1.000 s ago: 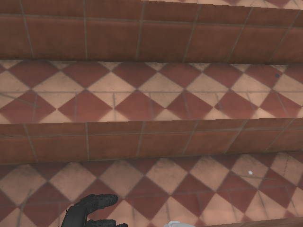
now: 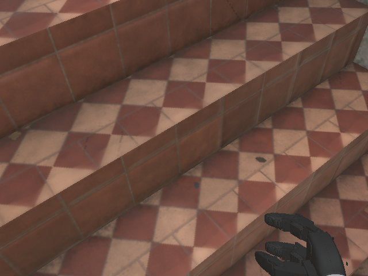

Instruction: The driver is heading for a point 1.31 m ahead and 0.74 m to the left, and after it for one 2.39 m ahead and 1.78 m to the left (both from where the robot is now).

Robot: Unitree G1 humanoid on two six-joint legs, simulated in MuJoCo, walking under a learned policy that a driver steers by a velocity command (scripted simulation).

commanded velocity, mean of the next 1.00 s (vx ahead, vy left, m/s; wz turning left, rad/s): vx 0.07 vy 0.00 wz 0.85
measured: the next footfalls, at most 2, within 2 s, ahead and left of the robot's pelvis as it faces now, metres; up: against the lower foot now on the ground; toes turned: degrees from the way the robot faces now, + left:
left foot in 0.28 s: +0.21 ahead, +0.11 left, +0.22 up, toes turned +2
right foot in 0.62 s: +0.11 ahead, -0.22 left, +0.00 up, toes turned +22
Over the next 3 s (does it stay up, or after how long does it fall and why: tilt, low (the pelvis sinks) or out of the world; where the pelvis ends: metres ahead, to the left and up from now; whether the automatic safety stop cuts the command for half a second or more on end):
stays up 0.55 0.23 0.44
